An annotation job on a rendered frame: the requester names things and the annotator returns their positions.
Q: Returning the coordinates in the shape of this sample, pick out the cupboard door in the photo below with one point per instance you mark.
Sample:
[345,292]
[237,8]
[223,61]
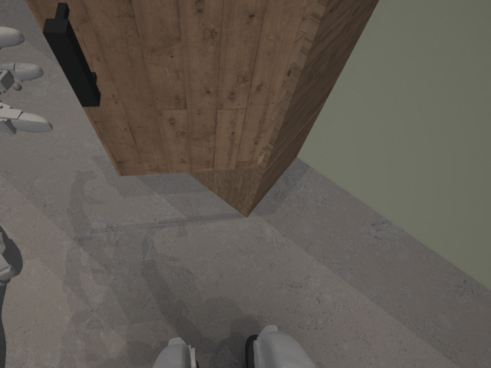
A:
[186,85]

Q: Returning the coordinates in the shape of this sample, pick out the left robot upper arm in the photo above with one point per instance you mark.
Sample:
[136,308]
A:
[10,266]

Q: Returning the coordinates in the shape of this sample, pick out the handle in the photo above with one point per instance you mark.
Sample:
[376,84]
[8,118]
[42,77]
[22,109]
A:
[64,44]

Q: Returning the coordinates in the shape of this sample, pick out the right robot shin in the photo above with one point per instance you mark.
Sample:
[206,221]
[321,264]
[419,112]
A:
[266,330]

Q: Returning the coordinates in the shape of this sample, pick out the robot left hand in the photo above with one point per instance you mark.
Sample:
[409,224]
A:
[11,119]

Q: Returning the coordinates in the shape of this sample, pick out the right robot thigh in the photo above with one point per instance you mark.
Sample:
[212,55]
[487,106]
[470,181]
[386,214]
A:
[278,349]

